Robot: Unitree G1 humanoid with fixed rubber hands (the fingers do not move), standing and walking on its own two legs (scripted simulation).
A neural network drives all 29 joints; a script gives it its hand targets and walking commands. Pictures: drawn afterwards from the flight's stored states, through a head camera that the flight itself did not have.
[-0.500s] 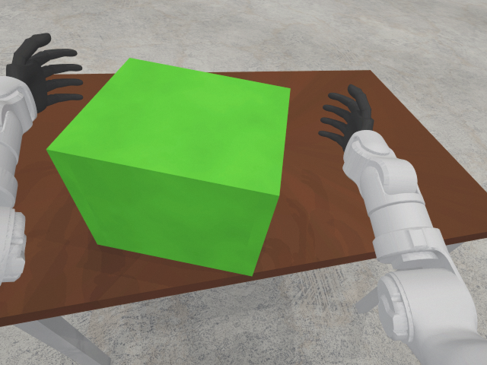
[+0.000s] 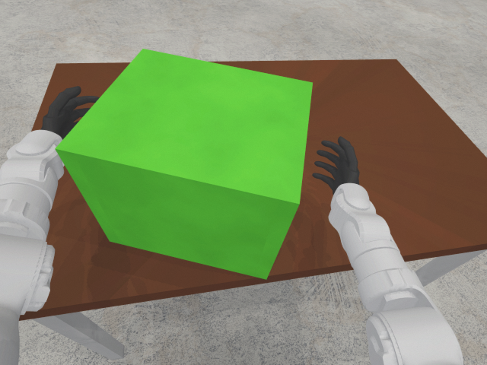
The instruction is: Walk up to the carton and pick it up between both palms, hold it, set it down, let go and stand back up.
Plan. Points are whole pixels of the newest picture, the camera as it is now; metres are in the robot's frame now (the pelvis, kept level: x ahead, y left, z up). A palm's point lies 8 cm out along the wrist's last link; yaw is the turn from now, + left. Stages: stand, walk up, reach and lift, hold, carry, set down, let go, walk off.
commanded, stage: reach and lift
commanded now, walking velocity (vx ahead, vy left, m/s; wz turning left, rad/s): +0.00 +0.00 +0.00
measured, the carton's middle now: (205, 166) +0.44 +0.03 +0.08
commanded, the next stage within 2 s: none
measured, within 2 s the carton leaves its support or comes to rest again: neither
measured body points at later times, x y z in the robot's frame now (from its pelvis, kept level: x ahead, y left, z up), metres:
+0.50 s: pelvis +0.00 +0.00 +0.00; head +0.04 +0.03 +0.45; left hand +0.47 +0.24 +0.13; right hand +0.40 -0.20 +0.10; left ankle +0.06 +0.09 -0.74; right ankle -0.04 -0.16 -0.74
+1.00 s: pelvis -0.01 +0.00 +0.00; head +0.03 +0.04 +0.44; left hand +0.47 +0.21 +0.12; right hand +0.40 -0.18 +0.11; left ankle +0.06 +0.09 -0.74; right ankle -0.04 -0.16 -0.74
